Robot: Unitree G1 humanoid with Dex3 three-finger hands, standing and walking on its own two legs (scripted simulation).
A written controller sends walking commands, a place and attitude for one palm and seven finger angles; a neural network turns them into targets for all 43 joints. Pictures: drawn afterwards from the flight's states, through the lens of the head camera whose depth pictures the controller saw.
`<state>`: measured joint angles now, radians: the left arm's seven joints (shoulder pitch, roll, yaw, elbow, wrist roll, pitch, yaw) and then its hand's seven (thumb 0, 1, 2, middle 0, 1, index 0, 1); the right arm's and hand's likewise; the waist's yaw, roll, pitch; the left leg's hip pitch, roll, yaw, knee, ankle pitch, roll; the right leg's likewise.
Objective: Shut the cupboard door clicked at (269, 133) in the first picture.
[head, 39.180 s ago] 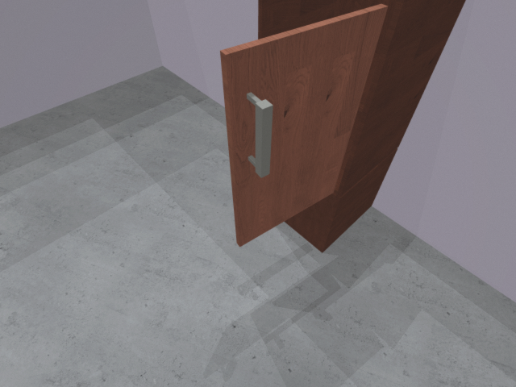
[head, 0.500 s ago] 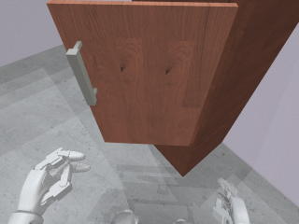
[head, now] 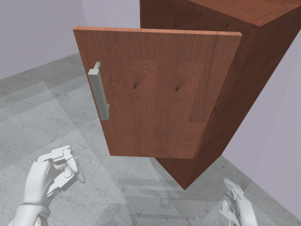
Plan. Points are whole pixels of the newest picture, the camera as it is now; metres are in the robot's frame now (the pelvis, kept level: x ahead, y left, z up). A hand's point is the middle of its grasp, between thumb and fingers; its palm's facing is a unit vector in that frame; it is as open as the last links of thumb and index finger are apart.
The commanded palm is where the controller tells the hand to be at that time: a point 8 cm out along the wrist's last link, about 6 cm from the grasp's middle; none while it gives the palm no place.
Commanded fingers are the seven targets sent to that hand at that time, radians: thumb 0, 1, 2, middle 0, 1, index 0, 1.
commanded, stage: raise the hand and make a fist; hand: left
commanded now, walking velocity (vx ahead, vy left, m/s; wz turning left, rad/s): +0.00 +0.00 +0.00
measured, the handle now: (101, 92) +0.44 +0.18 +0.12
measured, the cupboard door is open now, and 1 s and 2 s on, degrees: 48 48 48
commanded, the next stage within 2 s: bring the fist close to the handle in 0.68 s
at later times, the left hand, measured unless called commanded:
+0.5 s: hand (72, 157) +0.24 +0.19 +0.12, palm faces +0.05 -1.00 -0.05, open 3.1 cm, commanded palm +0.20 +0.24 +0.13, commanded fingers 0.00 0.90 0.90 -1.30 -1.50 -1.30 -1.50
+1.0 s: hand (83, 153) +0.24 +0.17 +0.13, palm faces +0.07 -1.00 -0.07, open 3.1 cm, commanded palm +0.22 +0.22 +0.13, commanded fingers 0.00 0.90 0.90 -1.30 -1.50 -1.30 -1.50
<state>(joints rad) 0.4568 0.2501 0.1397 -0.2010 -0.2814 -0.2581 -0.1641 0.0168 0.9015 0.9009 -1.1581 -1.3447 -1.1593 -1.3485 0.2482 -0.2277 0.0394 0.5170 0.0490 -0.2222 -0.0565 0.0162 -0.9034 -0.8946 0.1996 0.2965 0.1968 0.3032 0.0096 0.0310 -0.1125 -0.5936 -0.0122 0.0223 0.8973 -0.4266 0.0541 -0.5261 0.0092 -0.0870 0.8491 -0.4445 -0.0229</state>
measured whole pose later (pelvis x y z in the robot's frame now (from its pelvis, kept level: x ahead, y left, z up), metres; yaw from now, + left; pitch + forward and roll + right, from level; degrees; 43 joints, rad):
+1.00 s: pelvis +0.00 -0.03 +0.02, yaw +0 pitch +2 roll +0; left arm 0.23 0.26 0.18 -0.07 -0.27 -0.13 -0.16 0.02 0.90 0.90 -1.30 -1.50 -1.30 -1.50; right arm 0.24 -0.25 0.06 0.60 0.05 -0.24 -0.06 0.02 -0.90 -0.89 0.20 0.30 0.20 0.30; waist 0.01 0.04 -0.06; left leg -0.42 -0.01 0.01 0.73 -0.35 0.02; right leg -0.37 0.02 -0.09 0.71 -0.38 -0.05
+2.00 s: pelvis +0.00 -0.02 +0.02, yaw -1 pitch +3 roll +0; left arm -0.15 0.23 0.15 0.28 -0.20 -0.13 -0.07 0.02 0.90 0.90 -1.30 -1.50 -1.30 -1.50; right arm 0.25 -0.25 0.04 0.61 0.05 -0.11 -0.04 0.01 -0.90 -0.89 0.20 0.30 0.20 0.30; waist -0.02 0.03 -0.06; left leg -0.40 -0.01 0.05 0.68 -0.33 0.03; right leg -0.37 0.02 -0.05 0.68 -0.37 -0.04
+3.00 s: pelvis -0.01 -0.01 +0.02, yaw +0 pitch +7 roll -1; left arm -0.66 0.37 0.20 0.89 -0.21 -0.25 -0.30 0.02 0.90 0.90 -1.31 -1.50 -1.31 -1.50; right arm 0.31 -0.29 0.03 0.66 0.06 -0.06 -0.05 0.01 -0.90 -0.89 0.20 0.30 0.20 0.30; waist -0.08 0.02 -0.05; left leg -0.54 -0.01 0.03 0.74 -0.33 0.04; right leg -0.49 0.02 -0.07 0.72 -0.36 -0.04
